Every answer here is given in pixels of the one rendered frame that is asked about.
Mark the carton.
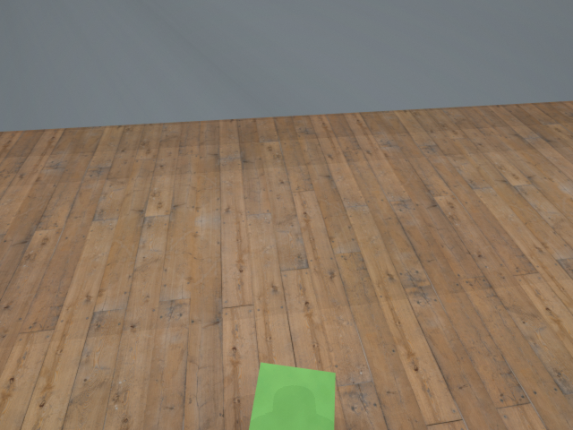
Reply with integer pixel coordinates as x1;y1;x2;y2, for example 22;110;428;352
249;363;336;430

